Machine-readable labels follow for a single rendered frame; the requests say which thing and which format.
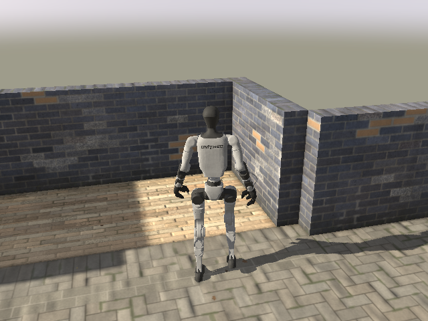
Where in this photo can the right robot hand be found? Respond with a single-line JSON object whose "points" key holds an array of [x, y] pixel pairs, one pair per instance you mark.
{"points": [[251, 194]]}

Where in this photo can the robot left shin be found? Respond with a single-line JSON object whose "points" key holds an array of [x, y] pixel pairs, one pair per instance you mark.
{"points": [[198, 249]]}

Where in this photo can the robot right forearm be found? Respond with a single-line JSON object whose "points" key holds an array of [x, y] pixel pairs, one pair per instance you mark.
{"points": [[246, 179]]}

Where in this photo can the robot left forearm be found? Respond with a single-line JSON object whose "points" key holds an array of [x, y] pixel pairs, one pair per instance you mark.
{"points": [[180, 177]]}

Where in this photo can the left robot hand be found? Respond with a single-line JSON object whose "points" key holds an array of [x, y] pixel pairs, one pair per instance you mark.
{"points": [[182, 188]]}

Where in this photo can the left robot foot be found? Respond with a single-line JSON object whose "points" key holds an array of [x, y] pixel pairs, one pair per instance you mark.
{"points": [[199, 275]]}

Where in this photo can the robot left upper arm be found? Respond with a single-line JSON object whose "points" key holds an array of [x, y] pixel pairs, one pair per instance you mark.
{"points": [[187, 153]]}

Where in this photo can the robot right upper arm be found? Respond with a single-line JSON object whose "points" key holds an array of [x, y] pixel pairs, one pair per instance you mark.
{"points": [[237, 152]]}

